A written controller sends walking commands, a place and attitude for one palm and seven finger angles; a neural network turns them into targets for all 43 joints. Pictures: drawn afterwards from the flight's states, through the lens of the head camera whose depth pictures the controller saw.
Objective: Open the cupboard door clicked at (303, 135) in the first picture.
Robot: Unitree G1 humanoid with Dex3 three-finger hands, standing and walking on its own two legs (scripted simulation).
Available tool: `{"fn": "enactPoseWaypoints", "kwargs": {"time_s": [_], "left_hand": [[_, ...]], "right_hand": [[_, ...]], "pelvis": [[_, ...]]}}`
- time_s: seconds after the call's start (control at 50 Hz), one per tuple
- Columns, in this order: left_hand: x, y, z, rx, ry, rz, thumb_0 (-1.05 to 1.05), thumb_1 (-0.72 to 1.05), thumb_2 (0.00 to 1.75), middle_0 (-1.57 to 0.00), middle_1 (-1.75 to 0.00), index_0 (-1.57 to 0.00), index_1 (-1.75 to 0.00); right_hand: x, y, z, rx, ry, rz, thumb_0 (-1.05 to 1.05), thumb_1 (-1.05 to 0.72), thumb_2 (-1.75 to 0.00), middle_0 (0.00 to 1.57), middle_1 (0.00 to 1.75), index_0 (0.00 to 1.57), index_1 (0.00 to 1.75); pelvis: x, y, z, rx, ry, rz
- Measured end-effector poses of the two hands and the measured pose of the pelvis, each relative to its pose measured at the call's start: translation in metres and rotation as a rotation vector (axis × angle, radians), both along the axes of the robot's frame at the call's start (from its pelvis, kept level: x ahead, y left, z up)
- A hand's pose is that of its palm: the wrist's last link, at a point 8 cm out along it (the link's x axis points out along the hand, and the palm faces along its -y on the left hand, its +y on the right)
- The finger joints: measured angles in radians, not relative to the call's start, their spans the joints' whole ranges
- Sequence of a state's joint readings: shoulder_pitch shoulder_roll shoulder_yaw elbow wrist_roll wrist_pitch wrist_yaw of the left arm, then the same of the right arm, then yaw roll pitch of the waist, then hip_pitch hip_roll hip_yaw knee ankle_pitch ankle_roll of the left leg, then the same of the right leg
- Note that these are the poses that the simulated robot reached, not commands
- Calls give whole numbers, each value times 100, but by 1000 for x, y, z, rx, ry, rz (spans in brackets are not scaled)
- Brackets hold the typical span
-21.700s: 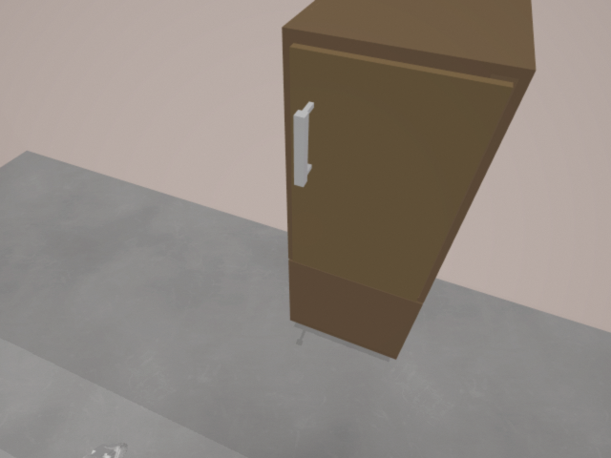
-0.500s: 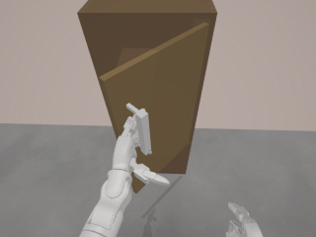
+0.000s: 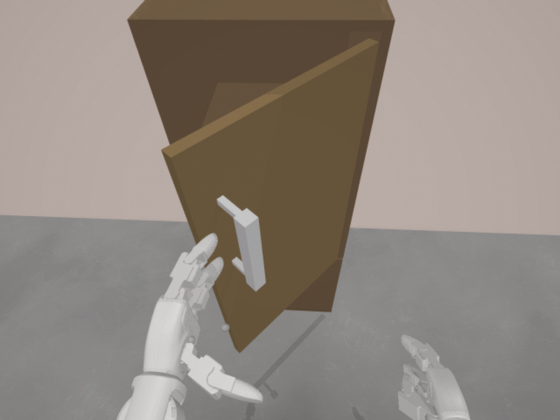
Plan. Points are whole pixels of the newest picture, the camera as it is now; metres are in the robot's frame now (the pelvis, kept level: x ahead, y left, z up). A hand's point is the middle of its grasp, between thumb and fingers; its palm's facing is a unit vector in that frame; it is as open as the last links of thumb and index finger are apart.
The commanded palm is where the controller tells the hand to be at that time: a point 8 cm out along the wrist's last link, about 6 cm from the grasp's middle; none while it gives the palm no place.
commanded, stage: slide the hand sideways off the handle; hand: left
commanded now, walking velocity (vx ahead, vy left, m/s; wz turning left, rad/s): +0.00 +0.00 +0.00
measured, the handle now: (242, 245) +0.33 +0.08 +0.09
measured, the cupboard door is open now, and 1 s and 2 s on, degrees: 48 48 48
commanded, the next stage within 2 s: draw the hand back to the body in 0.32 s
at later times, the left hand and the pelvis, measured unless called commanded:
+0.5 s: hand (195, 364) +0.17 +0.11 +0.08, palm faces -0.04 -1.00 -0.02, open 16.4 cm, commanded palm +0.15 +0.18 +0.09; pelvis -0.01 -0.01 -0.02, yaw +1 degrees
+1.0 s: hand (115, 347) +0.17 +0.19 +0.13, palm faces +0.11 -0.97 -0.20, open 15.9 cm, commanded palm +0.14 +0.24 +0.14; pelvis -0.01 +0.01 +0.01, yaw +1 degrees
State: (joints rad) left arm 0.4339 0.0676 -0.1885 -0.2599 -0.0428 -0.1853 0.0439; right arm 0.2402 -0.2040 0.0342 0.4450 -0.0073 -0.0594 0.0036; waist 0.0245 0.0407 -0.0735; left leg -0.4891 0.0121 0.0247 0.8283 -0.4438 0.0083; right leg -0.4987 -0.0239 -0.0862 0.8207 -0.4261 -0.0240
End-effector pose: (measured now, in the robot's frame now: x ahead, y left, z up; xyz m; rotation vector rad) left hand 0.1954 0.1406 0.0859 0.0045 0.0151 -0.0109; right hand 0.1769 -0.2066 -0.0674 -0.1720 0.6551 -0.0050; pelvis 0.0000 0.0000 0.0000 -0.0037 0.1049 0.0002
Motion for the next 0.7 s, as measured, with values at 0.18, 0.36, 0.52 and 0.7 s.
{"fn": "enactPoseWaypoints", "kwargs": {"time_s": [0.18, 0.36, 0.52, 0.7], "left_hand": [[-23, 16, -2, 21, 19, 19, -1, -50, 30, -15, -30, -15, -30], [-41, 33, -3, 25, 5, 18, -1, -50, 30, -15, -30, -15, -30], [-39, 27, 1, 26, -38, -31, -1, -50, 30, -15, -30, -15, -30], [-40, 57, 23, 63, -58, 33, -1, -50, 30, -16, -30, -15, -30]], "right_hand": [[3, -9, -5, -9, -12, 2, 1, -90, -90, 20, 30, 20, 30], [-5, -23, -10, -32, -26, -22, 2, -90, -90, 20, 30, 20, 30], [-16, -24, -11, -35, -52, -42, 2, -90, -90, 20, 30, 20, 30], [-25, -14, -3, -9, -75, -67, 2, -90, -90, 20, 30, 20, 30]], "pelvis": [[4, -8, -6, 0, 17, 10], [-3, -12, -12, -6, 27, 20], [-13, -9, -15, -9, 22, 17], [-13, -5, -8, -14, -13, 10]]}}
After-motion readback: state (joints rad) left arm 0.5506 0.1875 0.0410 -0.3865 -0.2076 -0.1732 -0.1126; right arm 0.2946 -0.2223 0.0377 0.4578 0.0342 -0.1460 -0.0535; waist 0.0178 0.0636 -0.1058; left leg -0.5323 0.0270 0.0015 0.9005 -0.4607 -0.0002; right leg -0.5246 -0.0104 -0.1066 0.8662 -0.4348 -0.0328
